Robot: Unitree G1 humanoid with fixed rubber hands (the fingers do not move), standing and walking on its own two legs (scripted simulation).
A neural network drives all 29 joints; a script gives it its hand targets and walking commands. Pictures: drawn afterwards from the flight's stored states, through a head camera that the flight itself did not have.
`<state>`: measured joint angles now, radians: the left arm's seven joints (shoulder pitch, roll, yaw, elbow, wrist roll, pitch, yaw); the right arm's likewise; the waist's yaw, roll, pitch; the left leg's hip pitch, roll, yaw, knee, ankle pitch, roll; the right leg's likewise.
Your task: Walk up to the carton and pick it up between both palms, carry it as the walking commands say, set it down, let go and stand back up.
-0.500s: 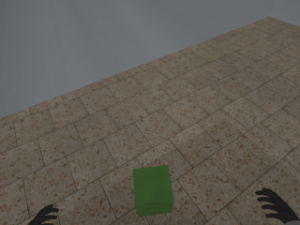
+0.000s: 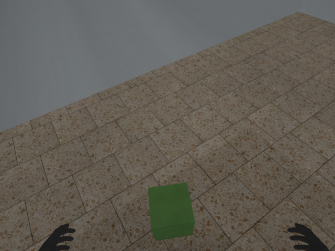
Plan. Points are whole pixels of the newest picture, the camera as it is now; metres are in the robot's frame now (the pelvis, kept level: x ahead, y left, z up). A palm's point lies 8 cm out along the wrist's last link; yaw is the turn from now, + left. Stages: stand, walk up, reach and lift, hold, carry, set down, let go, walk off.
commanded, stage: reach and lift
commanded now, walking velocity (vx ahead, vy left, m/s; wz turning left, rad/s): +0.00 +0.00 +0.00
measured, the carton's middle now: (170, 212) +0.43 +0.01 -0.64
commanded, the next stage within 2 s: none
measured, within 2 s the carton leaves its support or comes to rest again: neither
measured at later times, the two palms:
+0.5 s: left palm (84, 244) +0.21 +0.25 -0.15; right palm (263, 219) +0.23 -0.25 -0.14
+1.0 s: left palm (101, 195) +0.36 +0.23 -0.18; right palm (233, 178) +0.38 -0.21 -0.18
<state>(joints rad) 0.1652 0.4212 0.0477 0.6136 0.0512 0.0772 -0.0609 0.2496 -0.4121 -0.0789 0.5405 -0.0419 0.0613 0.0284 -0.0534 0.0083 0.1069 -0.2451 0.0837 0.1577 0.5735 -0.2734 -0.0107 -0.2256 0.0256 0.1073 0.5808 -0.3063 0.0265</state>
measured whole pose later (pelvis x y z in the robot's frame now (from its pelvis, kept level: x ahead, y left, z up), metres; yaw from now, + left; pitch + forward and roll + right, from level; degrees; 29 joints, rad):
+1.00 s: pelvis -0.06 -0.01 -0.10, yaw +6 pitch +31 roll +0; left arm -0.81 0.29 0.16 0.86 -0.04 0.20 0.00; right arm -0.75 -0.28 -0.21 0.80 0.08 0.17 0.01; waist -0.04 0.02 -0.01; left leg -1.33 0.06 0.03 1.11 -0.31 0.00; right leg -1.28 -0.01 0.00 1.16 -0.42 0.01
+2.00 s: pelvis -0.09 -0.02 -0.29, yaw +5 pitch +48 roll -2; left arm -1.21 0.32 0.17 0.94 -0.09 0.13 0.11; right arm -1.14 -0.29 -0.23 0.90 0.17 0.09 -0.08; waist -0.05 0.01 -0.01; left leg -2.17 0.05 -0.01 1.75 -0.41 0.00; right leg -2.09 -0.01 -0.01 1.82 -0.56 0.02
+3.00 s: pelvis -0.11 -0.02 -0.40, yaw +5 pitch +37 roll +0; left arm -1.48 0.39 0.01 1.25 -0.28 -0.01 0.12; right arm -1.39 -0.32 -0.02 1.13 0.28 0.00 -0.13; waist -0.05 0.00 0.35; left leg -2.34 0.06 -0.03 2.14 -0.44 -0.01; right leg -2.26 0.01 0.00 2.23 -0.60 0.01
